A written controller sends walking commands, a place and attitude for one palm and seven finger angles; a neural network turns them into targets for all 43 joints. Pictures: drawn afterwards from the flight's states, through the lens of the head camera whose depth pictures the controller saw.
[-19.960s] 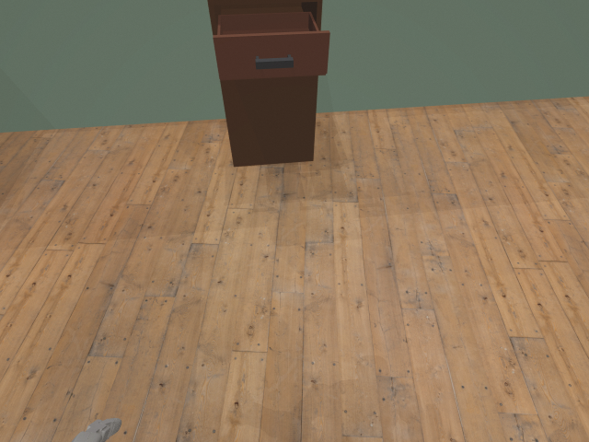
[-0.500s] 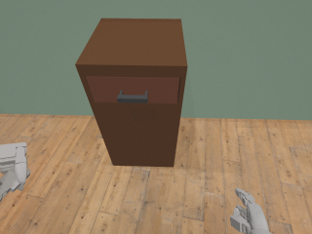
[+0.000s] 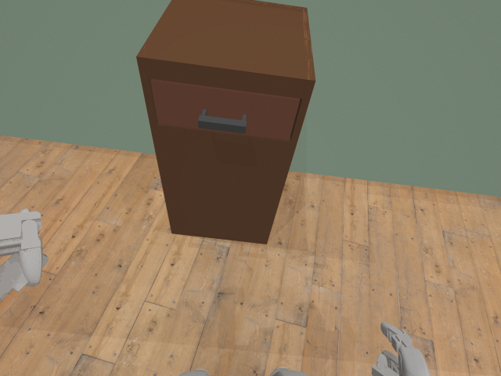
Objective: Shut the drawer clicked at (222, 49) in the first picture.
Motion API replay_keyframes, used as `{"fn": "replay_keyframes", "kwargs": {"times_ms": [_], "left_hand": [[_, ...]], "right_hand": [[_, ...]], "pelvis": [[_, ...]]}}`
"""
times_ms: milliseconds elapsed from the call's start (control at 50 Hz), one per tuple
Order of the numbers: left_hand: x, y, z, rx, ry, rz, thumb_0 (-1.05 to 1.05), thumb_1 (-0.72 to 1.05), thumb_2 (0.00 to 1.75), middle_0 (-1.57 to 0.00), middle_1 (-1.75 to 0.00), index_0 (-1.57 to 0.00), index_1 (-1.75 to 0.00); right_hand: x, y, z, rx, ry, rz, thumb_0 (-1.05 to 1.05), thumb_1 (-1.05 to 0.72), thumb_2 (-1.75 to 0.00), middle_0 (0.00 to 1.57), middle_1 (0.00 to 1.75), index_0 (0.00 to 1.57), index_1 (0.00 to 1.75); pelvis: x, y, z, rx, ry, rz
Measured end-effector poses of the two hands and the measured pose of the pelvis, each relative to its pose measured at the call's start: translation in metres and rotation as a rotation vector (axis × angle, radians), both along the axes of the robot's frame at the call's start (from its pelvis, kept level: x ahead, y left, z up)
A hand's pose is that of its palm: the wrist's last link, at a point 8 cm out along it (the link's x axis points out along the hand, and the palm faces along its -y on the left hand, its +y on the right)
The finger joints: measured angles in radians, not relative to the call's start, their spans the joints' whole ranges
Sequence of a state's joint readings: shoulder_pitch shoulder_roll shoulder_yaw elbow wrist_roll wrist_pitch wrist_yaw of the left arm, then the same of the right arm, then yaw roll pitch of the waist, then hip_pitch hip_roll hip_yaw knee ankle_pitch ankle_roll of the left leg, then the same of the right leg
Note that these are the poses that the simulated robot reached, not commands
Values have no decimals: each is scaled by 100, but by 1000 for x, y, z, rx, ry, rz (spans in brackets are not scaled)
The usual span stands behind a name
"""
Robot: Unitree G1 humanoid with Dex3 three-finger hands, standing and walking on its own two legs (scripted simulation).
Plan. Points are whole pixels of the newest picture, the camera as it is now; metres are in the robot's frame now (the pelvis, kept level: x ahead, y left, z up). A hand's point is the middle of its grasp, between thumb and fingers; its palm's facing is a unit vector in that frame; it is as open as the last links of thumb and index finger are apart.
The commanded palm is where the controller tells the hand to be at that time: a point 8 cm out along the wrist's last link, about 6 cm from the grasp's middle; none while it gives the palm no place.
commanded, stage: step back with the hand held close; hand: left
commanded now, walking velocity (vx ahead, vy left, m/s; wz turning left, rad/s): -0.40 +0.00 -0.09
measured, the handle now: (223, 119) +0.73 +0.08 -0.05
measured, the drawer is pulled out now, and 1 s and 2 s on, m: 0.00 0.00 0.00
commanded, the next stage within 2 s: stop stepping back and stand still in 0.30 s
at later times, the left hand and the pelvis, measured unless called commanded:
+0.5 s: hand out of the picture +0.08 +0.18 +0.20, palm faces +0.15 -0.81 -0.56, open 3.2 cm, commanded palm +0.03 +0.24 +0.19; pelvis -0.13 -0.02 +0.01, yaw -7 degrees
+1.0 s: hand out of the picture +0.01 +0.22 +0.20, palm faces +0.33 -0.81 -0.49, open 3.2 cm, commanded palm -0.04 +0.26 +0.19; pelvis -0.19 -0.01 +0.01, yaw -5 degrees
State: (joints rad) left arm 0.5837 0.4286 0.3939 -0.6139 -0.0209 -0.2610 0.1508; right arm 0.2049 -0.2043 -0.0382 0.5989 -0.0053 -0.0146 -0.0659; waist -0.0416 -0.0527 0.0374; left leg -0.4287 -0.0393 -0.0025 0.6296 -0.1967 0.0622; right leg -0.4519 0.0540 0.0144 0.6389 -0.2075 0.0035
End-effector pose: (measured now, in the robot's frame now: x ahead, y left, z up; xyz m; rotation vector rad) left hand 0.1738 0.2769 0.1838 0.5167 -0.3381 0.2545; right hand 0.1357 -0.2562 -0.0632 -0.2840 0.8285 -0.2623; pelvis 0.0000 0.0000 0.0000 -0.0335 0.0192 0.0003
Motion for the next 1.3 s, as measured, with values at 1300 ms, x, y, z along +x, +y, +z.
{"fn": "replay_keyframes", "kwargs": {"times_ms": [1300], "left_hand": [[-202,-13,22,5,20,-14,2,89,90,-141,-160,-140,-159]], "right_hand": [[-208,27,5,88,-96,40,2,-90,-90,20,30,20,30]], "pelvis": [[-201,3,16,24,-43,-72]]}}
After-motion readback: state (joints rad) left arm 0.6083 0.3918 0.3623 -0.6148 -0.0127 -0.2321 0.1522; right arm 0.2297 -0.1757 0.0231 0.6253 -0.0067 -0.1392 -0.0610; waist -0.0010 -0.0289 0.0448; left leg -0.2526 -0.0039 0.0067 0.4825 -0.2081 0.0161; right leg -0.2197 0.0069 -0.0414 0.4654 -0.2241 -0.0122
